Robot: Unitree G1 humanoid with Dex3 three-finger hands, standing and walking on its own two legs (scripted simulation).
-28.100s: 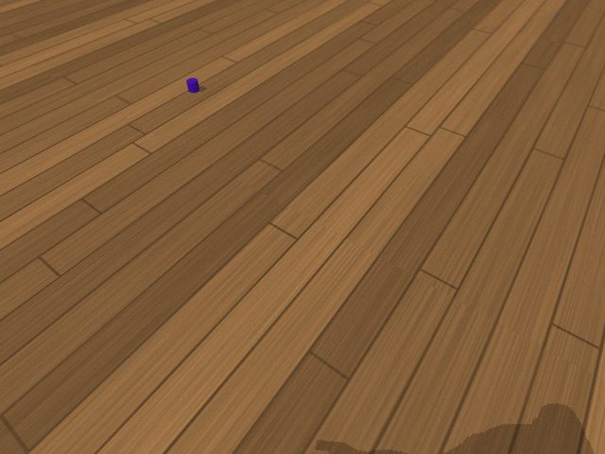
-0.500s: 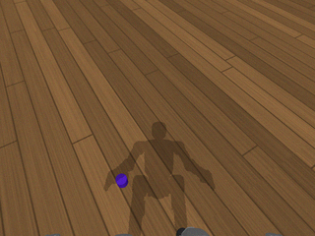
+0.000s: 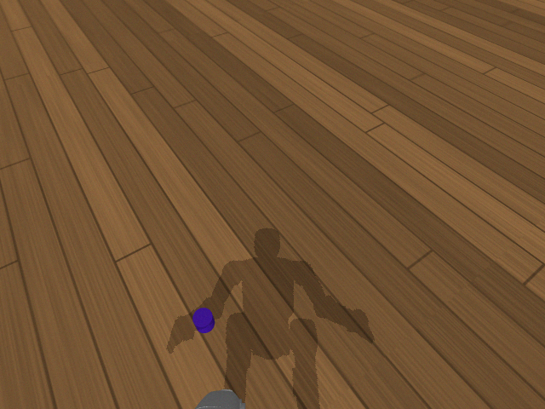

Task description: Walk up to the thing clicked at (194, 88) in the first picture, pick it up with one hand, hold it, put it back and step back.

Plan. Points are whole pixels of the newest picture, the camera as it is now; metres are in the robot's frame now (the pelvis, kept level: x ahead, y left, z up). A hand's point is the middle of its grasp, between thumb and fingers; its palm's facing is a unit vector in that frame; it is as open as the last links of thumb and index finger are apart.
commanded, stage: walk up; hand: left
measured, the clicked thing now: (203, 320) +0.49 +0.26 -0.72
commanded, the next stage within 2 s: none
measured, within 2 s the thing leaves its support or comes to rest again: neither
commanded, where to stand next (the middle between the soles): +0.11 +0.02 m, yaw +0 degrees
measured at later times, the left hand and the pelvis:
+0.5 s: hand out of the picture +0.10 +0.29 -0.15, palm faces -0.01 -0.93 -0.38, open 7.4 cm; pelvis +0.01 +0.02 -0.01, yaw -1 degrees
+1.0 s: hand out of the picture +0.04 +0.30 -0.14, palm faces +0.02 -0.93 -0.37, open 7.4 cm; pelvis +0.03 +0.02 +0.01, yaw +4 degrees
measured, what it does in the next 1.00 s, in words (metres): steps on the spot: left foot, then right foot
